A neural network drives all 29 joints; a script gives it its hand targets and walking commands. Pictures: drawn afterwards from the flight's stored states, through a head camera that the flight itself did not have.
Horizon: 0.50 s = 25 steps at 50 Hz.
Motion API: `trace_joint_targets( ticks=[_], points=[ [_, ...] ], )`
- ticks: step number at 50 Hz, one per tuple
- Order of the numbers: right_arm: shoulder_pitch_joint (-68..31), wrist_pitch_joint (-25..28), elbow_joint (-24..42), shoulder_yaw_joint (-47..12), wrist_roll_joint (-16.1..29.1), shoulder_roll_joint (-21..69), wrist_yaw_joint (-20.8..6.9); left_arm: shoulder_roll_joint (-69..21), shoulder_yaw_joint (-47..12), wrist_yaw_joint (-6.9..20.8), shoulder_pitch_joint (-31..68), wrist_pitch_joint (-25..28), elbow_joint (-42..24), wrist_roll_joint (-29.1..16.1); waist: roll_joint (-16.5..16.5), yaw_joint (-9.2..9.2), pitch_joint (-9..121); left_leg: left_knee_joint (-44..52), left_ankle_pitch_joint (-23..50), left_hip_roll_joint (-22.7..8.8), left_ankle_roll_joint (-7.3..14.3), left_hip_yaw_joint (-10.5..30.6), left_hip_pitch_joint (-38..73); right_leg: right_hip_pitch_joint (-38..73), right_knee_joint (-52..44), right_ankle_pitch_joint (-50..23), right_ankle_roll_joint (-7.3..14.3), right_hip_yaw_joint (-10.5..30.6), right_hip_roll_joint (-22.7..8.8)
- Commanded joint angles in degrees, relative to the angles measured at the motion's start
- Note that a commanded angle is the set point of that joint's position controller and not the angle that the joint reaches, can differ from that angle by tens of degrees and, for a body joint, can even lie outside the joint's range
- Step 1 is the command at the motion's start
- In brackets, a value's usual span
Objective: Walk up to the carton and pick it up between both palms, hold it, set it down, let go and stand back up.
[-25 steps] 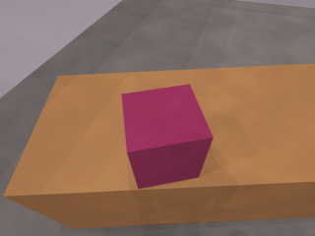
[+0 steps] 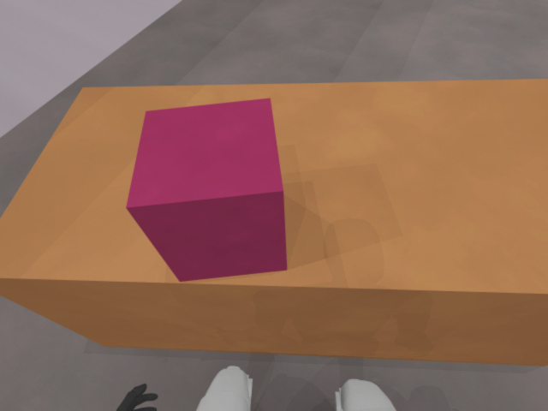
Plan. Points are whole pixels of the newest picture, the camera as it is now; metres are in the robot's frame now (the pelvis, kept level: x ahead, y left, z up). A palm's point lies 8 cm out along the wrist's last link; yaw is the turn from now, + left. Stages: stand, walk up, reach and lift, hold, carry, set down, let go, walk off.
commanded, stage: walk up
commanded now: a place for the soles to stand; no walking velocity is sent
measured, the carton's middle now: (221, 196) +0.45 +0.11 +0.00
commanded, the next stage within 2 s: none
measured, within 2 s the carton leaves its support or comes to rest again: neither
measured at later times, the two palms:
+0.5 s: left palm out of the picture -0.03 +0.29 -0.10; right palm (449, 409) +0.12 -0.22 -0.08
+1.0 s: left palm out of the picture +0.07 +0.28 -0.07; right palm (450, 381) +0.15 -0.23 -0.08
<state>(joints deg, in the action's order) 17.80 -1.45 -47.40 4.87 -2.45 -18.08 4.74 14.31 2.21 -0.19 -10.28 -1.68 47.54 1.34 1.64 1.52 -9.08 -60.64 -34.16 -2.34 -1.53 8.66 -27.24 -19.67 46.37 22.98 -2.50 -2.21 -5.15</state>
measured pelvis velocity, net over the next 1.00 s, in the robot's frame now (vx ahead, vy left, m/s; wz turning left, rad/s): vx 0.04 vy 0.01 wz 0.12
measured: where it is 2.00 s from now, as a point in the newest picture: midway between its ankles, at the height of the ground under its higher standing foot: outside the picture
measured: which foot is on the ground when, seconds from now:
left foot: up 0.00-0.36, down 0.38-1.00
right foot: down 0.00-0.42, up 0.44-0.64, down 0.66-1.00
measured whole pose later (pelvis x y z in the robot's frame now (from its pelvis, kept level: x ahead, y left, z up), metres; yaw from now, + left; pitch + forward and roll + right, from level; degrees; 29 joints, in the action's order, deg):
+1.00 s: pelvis +0.04 +0.01 +0.03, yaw +7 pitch -1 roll +0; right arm 17.1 0.9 -41.3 -0.9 -0.9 -15.5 0.1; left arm 16.3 -0.4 0.6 -19.9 1.0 39.4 -0.3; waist 1.6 -0.3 -1.9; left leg -30.0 -18.3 -2.5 -2.2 0.2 -11.0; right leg -14.4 30.8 15.7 1.3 -3.5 -0.4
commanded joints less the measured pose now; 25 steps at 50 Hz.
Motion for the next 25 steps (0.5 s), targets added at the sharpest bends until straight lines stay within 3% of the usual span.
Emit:
trace_joint_targets(
  ticks=[1, 2, 5, 7, 9, 10, 12, 14, 15, 17, 18, 19, 20, 21, 22, 24, 25],
  points=[
    [7.2, -0.2, 3.4, 0.3, 0.7, -3.5, -2.1, 12.6, 2.4, -0.8, 0.8, 1.3, -5.7, 1.3, -10.4, -0.87, 1.2, -11.5, 4.2, 0.2, 0.0, -1.9, -5.0, 0.5, -26.6, -7.4, 14.3, 18.5, -15.8],
    [6.6, -0.5, 4.3, 0.1, 0.4, -3.6, -2.5, 12.1, 2.2, -1.0, -0.1, 1.8, -5.3, 1.6, -10.2, -0.77, 1.5, -9.6, 4.6, -0.3, 0.0, -2.4, -5.4, 1.8, -25.9, -9.7, 15.4, 18.4, -17.0],
    [-0.2, -1.2, 7.6, -0.1, -0.8, -4.1, -3.6, 10.6, 1.8, -1.9, -7.7, 3.0, -4.1, 2.1, -4.0, -4.15, 1.1, -4.7, 6.1, -0.5, 0.1, -2.1, -8.8, 9.3, -25.9, -12.4, 16.8, 19.6, -18.8],
    [-2.3, -1.5, 9.2, -0.4, -0.9, -2.7, -4.5, 11.2, 1.8, -2.1, -10.9, 3.4, -3.6, 1.8, -5.5, -4.76, 0.8, -0.1, 7.6, -1.2, 0.3, -2.0, -9.2, 10.0, -27.7, -9.8, 16.5, 19.7, -18.3],
    [-3.3, -1.9, 10.0, 0.0, -0.9, -3.1, -5.8, 12.2, 2.0, -2.9, -13.1, 3.7, -4.1, 2.3, -4.4, -5.29, 2.2, 0.1, 6.4, -0.9, 0.7, -3.1, -9.0, 11.6, -29.8, 0.9, 17.1, 20.0, -19.3],
    [-2.3, -1.8, 10.0, -0.2, -0.3, -1.8, -6.2, 13.9, 2.3, -3.1, -11.7, 3.9, -4.9, 2.6, -7.3, -4.10, 3.1, 4.0, 5.9, -2.1, 0.7, -3.2, -8.7, 13.1, -29.5, 2.3, 16.8, 18.3, -19.2],
    [-3.4, -1.1, 10.3, -0.4, 0.0, -0.8, -6.7, 13.8, 2.5, -2.7, -11.8, 4.1, -6.1, 2.4, -10.6, -4.96, 5.4, 11.7, 4.2, -2.1, 0.9, -4.9, -4.1, 13.6, -27.2, -3.2, 16.3, 14.4, -17.8],
    [-1.5, -0.1, 10.2, -0.2, 0.8, -0.9, -7.0, 14.5, 2.4, -1.7, -11.1, 3.8, -7.1, 2.2, -13.1, -3.43, 8.1, 19.7, 5.6, -0.5, 1.9, -6.8, 5.7, 8.9, -25.1, -2.7, 14.5, 9.4, -15.2],
    [0.6, 0.5, 8.9, -0.1, 1.1, -0.9, -7.1, 13.9, 2.1, -1.3, -10.8, 3.4, -7.3, 1.7, -12.4, -2.76, 7.8, 24.3, 9.0, 1.0, 2.4, -9.0, 11.9, 3.4, -23.8, 0.1, 12.9, 5.4, -13.2],
    [6.4, 1.7, 7.3, 0.8, 1.0, -2.8, -6.7, 12.2, 1.1, -0.7, -10.2, 2.8, -8.2, 0.9, -6.7, 0.40, 9.1, 33.8, 22.7, 3.2, 3.3, -10.3, 25.3, -5.7, -15.5, -0.1, 8.4, -0.2, -9.8],
    [7.7, 2.4, 7.0, 1.4, 0.7, -4.6, -6.2, 9.0, -0.1, -0.1, -11.5, 2.7, -8.1, -0.2, -0.3, 1.28, 10.8, 34.5, 25.4, -0.2, 3.9, -4.6, 30.4, -10.6, -8.7, 2.2, 5.3, -4.6, -6.0],
    [7.6, 2.6, 7.4, 2.0, 0.8, -8.1, -5.5, 5.4, -1.4, 0.4, -11.5, 2.7, -10.3, -0.6, 8.9, 1.84, 10.8, 38.1, 19.0, -8.9, 7.8, 9.7, 27.8, -14.2, 0.5, 8.5, 1.9, -7.6, -1.1],
    [3.9, 2.5, 8.7, 2.1, 1.2, -11.4, -4.5, 5.7, -1.2, 0.2, -10.6, 1.8, -12.0, -1.1, 7.6, 1.68, 7.1, 44.9, 8.0, -17.0, 13.9, 21.4, 16.3, -11.8, 5.1, 14.5, 0.8, -2.5, 0.8],
    [1.2, 2.3, 8.5, 2.0, 1.8, -11.0, -3.9, 8.2, 0.1, 0.2, -10.0, 0.8, -10.8, -0.7, 5.1, 0.93, 3.3, 47.0, -1.3, -16.9, 16.6, 21.3, 6.8, -6.4, 6.9, 13.8, 0.9, 1.0, -1.5],
    [-0.5, 2.2, 8.8, 1.1, 1.7, -8.9, -3.9, 8.6, 0.2, 0.3, -12.0, 0.6, -10.9, -1.0, 5.1, -0.51, 1.6, 47.2, -1.7, -14.4, 15.1, 15.6, 6.9, -6.4, 4.8, 11.7, 1.3, 1.1, -1.4],
    [-1.9, 1.9, 9.4, 0.4, 1.0, -7.3, -3.7, 7.9, 0.5, 0.5, -17.0, 1.4, -8.9, -1.5, 7.5, -1.23, 0.8, 45.2, 6.9, -10.2, 13.3, 8.6, 11.7, -7.7, 1.6, 7.7, 1.5, 1.0, -0.4],
    [-1.5, 2.2, 9.4, 0.0, 0.8, -7.1, -3.7, 8.1, 0.7, 0.4, -17.9, 1.7, -8.6, -1.0, 7.0, -1.81, 0.0, 43.7, 13.4, -11.0, 13.5, 9.5, 13.2, -8.5, 0.5, 6.9, 1.3, 1.1, 0.0]
  ],
)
